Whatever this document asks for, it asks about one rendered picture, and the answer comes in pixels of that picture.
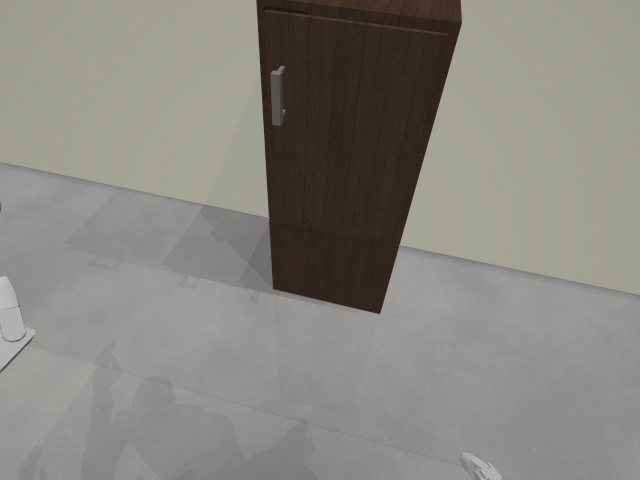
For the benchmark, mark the handle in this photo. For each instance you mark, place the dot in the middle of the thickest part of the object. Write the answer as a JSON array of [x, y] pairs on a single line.
[[277, 96]]

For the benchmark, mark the robot left hand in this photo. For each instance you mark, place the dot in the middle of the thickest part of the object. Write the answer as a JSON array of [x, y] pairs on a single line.
[[14, 335]]

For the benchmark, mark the cupboard door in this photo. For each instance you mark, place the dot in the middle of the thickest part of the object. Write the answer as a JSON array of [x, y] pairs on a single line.
[[356, 96]]

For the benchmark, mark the robot right hand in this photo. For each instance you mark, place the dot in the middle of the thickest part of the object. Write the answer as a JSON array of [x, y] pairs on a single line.
[[477, 468]]

